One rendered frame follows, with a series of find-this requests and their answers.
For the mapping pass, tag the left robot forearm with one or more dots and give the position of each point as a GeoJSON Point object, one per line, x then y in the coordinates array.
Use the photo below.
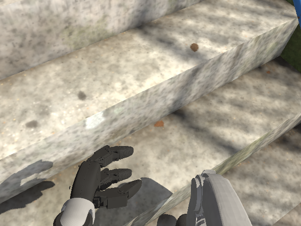
{"type": "Point", "coordinates": [76, 212]}

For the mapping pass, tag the robot left hand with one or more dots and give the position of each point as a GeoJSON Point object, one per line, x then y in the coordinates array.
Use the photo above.
{"type": "Point", "coordinates": [92, 184]}

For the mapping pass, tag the right robot foot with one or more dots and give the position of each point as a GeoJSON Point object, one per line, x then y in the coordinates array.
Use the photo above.
{"type": "Point", "coordinates": [181, 221]}

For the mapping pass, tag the right robot thigh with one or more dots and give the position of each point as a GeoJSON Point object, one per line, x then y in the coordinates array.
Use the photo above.
{"type": "Point", "coordinates": [214, 197]}

